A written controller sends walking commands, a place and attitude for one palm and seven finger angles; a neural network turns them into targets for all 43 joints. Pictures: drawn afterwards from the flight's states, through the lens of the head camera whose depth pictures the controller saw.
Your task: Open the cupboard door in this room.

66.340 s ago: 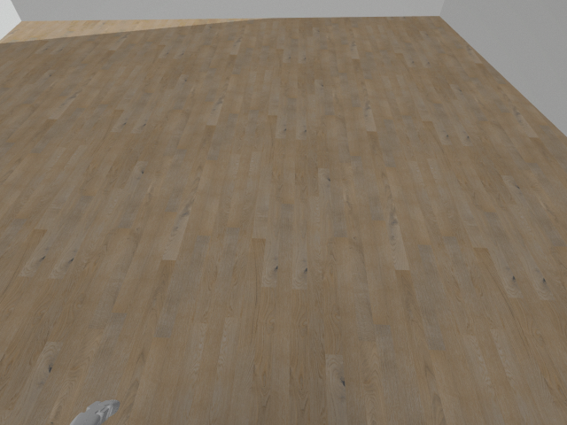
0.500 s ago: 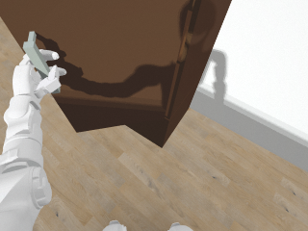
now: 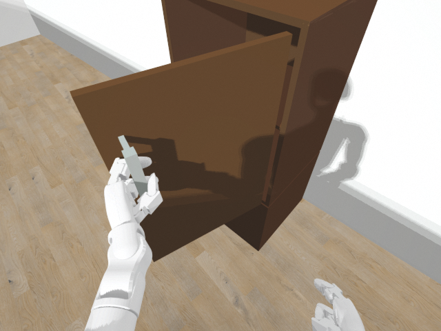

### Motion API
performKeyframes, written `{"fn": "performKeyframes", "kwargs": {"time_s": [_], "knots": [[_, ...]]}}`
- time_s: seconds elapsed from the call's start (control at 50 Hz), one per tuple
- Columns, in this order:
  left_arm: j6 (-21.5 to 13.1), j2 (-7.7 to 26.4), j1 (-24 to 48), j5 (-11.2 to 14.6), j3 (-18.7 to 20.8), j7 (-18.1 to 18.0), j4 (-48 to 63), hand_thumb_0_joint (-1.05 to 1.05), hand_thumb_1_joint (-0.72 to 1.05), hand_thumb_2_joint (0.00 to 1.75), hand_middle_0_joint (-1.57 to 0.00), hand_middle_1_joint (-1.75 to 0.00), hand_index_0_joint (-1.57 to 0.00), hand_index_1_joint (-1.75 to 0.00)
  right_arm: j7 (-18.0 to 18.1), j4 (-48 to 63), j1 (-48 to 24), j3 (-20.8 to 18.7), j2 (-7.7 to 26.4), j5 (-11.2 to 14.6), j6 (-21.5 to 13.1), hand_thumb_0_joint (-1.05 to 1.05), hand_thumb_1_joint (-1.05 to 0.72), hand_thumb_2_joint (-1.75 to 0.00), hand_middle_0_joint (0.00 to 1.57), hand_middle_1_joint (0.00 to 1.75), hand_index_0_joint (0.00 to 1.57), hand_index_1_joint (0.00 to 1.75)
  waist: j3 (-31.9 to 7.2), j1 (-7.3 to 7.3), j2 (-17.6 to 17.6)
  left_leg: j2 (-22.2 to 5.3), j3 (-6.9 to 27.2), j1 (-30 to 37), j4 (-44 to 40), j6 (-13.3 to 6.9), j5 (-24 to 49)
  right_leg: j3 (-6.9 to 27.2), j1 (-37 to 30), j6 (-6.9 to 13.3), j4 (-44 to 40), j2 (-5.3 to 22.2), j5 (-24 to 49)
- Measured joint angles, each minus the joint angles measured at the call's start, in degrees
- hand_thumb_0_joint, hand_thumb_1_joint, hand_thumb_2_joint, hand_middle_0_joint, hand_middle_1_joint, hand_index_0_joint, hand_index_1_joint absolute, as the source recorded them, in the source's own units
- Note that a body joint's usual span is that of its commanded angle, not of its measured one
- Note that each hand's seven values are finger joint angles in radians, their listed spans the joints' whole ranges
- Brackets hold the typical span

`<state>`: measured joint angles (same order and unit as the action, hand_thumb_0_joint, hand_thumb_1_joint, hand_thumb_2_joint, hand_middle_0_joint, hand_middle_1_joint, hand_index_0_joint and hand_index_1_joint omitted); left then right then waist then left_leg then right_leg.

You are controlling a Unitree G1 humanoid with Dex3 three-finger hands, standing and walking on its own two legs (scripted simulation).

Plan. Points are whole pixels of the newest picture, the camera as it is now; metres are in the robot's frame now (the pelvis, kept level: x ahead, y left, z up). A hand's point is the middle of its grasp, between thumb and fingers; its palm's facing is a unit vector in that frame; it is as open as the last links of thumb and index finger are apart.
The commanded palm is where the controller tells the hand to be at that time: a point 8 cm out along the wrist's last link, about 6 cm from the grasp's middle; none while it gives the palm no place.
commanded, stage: pull the door open along its arc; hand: left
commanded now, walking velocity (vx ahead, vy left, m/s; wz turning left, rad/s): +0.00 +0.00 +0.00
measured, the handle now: (136, 174) +0.38 +0.18 +0.09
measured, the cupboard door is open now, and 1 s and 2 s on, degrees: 73 82 84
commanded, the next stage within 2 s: open thumb and fingers to let go in 0.24 s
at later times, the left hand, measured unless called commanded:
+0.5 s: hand (183, 213) +0.30 +0.08 +0.09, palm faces +0.44 -0.90 +0.00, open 6.0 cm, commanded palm +0.25 +0.13 +0.09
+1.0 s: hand (178, 209) +0.30 +0.09 +0.09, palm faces +0.41 -0.91 +0.01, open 13.8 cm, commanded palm +0.26 +0.12 +0.09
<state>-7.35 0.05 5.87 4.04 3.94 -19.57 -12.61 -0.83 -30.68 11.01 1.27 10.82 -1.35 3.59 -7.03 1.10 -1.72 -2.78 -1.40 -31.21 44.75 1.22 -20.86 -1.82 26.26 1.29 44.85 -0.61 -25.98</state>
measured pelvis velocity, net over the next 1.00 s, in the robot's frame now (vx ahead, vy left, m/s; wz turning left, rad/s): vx -0.01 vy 0.00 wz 0.04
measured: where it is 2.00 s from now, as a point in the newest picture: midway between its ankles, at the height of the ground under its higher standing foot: outside the picture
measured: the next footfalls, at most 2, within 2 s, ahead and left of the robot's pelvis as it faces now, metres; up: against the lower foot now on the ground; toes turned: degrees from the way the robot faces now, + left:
none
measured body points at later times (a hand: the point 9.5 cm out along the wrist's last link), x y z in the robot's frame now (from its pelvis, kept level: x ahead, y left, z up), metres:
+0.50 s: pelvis -0.01 -0.03 +0.00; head +0.00 -0.05 +0.45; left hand +0.27 +0.12 +0.09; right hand +0.16 -0.25 -0.11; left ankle +0.02 +0.13 -0.71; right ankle -0.04 -0.10 -0.71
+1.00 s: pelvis -0.01 +0.00 +0.00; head +0.00 -0.01 +0.45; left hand +0.28 +0.13 +0.09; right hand +0.18 -0.21 -0.10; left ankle +0.02 +0.13 -0.71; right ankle -0.04 -0.10 -0.71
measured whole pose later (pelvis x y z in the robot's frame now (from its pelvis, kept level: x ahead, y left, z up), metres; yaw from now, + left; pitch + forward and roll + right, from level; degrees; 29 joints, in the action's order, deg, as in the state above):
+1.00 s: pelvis -0.01 +0.00 +0.00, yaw +2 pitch +5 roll +0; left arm -5.1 -6.6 1.3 -4.0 -10.7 -33.1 -7.0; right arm 0.7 -33.9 9.8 0.3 10.3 -3.3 5.7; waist -4.6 -0.5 -2.0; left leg -1.2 0.7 -29.4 45.2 1.1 -20.4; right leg -3.9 23.4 1.3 45.3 0.7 -26.5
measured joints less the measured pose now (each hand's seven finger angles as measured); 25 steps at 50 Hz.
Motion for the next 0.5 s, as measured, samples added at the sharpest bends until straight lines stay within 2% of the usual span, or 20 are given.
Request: {"fn": "performKeyframes", "kwargs": {"time_s": [0.12, 0.34, 0.42, 0.5], "knots": [[1.34, -2.12, -2.94, -1.99, -3.29, -5.91, 2.74, 0.02, 0.72, 0.75, -0.39, -1.35, -0.4, -1.35, 0.67, -0.78, -0.02, -0.06, -0.14, -1.03, 0.84, 0.0, -0.9, -0.9, 0.2, 0.3, 0.2, 0.3, 0.59, 0.04, -0.18, -0.11, 1.06, 2.04, -1.31, 0.92, 0.97, -1.05, -2.04, 0.91, -0.57, -0.24, 0.2], [1.27, -6.43, -12.8, -5.02, -11.76, -10.77, 10.98, 0.02, 0.72, 0.75, -0.36, -1.34, -0.39, -1.35, 1.05, -2.6, 2.44, -1.78, 1.68, -2.03, 0.81, 0.01, -0.9, -0.9, 0.2, 0.3, 0.2, 0.3, 2.07, 0.09, -1.11, 0.22, 2.13, 4.57, -2.67, 1.34, 1.6, -2.16, -4.61, 1.65, -1.04, -0.07, -0.14], [0.3, -5.76, -10.54, -6.87, -12.88, -12.64, 9.12, 0.02, 0.72, 0.77, -0.36, -1.34, -0.39, -1.35, 1.73, -4.29, 1.16, -1.87, 1.63, -2.42, 0.59, 0.01, -0.9, -0.9, 0.2, 0.3, 0.2, 0.3, 2.75, -0.07, -0.9, 0.47, 2.71, 3.64, -1.81, 1.08, 1.56, -2.74, -3.87, 1.84, -0.01, 0.13, -0.53], [-0.08, -5.06, -7.37, -6.14, -11.82, -12.61, 6.74, 0.02, 0.67, 0.78, -0.36, -1.33, -0.38, -1.34, 2.29, -5.17, -0.15, -1.76, 1.11, -2.28, 0.67, 0.01, -0.9, -0.9, 0.2, 0.3, 0.2, 0.3, 2.97, -0.35, -0.82, 0.56, 2.94, 3.0, -1.64, 1.24, 1.71, -2.95, -3.27, 1.84, 0.24, 0.2, -0.5]]}}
